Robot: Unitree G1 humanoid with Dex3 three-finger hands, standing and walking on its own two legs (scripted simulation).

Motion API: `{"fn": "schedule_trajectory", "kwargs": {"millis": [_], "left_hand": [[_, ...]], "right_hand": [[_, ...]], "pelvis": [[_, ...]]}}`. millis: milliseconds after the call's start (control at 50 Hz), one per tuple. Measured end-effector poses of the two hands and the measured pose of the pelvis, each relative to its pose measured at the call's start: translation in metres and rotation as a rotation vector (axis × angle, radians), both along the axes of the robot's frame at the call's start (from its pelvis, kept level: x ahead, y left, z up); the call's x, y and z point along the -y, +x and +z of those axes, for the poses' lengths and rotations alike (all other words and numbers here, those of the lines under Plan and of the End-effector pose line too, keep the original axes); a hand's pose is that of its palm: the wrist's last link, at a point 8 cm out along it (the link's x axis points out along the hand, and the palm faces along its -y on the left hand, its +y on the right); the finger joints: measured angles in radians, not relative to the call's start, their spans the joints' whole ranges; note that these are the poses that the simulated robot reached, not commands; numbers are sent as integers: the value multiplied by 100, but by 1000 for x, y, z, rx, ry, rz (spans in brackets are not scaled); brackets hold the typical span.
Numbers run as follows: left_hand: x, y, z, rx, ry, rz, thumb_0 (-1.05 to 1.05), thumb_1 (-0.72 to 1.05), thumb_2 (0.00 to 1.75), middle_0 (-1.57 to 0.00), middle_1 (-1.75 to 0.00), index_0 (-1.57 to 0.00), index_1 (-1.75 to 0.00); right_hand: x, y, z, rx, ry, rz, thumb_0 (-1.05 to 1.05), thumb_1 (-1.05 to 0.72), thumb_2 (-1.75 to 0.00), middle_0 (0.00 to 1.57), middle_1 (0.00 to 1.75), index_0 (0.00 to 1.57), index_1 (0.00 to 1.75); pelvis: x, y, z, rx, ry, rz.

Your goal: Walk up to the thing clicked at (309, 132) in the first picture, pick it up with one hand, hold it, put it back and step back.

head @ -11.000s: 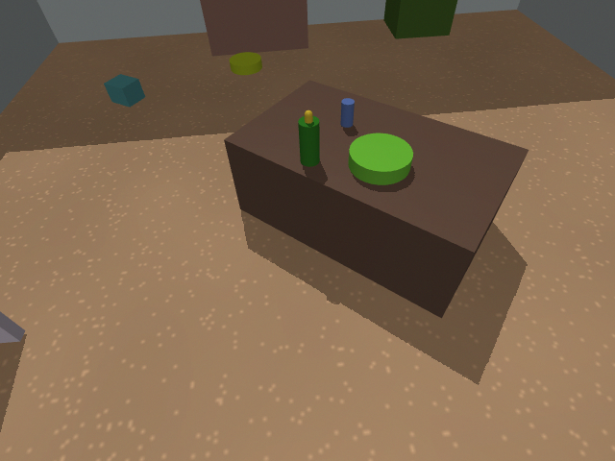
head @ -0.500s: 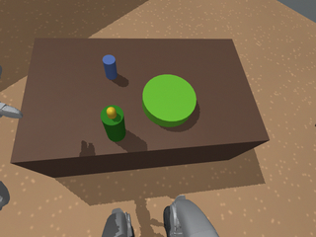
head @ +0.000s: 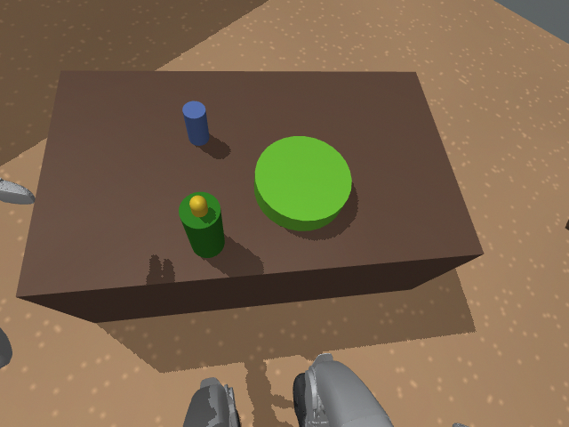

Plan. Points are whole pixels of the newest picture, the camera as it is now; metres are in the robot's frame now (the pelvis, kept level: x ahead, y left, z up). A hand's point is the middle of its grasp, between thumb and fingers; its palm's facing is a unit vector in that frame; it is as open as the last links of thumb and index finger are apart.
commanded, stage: go down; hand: left
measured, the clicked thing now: (203, 224) +0.48 +0.09 -0.19
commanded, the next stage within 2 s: approach in 1.42 s
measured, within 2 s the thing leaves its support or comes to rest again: neither
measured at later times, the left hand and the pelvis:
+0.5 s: hand out of the picture +0.48 +0.30 +0.07, palm faces -0.04 -1.00 +0.00, open 16.8 cm; pelvis +0.00 +0.00 +0.00, yaw +0 degrees
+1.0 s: hand out of the picture +0.49 +0.30 +0.07, palm faces -0.08 -1.00 +0.00, open 16.8 cm; pelvis +0.00 +0.00 +0.00, yaw +0 degrees
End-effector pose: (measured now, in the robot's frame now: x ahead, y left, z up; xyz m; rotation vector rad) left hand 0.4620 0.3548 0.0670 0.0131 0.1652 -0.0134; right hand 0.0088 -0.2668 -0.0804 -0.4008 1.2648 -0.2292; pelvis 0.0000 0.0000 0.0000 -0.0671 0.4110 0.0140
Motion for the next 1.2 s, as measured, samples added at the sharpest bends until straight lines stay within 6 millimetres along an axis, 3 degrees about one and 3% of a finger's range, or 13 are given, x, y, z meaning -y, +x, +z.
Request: {"fn": "schedule_trajectory", "kwargs": {"millis": [800,1200], "left_hand": [[-1,3,6,68,-18,-54,-1,-33,7,-5,-1,-3,-3],[2,14,11,81,-20,-75,-1,-36,7,-5,-2,-4,-3]], "right_hand": [[-3,13,1,18,-24,15,1,-87,-89,20,30,21,30],[-2,0,2,-8,-24,-7,1,-87,-89,20,30,21,30]], "pelvis": [[-5,4,1,-3,-5,4],[-2,3,0,-13,-4,0]]}}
